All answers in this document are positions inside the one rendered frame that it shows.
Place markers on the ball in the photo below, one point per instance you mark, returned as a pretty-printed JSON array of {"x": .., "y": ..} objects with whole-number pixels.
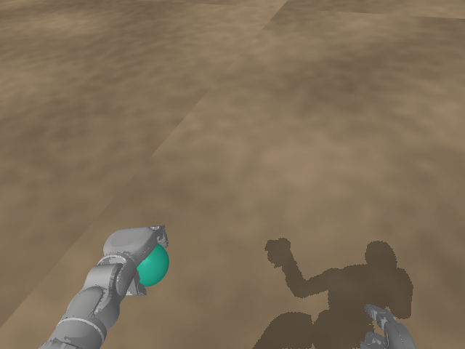
[{"x": 154, "y": 267}]

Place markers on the left robot arm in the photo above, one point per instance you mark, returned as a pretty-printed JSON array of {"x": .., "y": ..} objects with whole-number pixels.
[{"x": 96, "y": 308}]

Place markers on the right robot hand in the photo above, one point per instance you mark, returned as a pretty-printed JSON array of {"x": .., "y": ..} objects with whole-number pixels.
[{"x": 396, "y": 336}]

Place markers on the left robot hand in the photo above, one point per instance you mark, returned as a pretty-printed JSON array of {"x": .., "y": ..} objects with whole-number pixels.
[{"x": 136, "y": 243}]

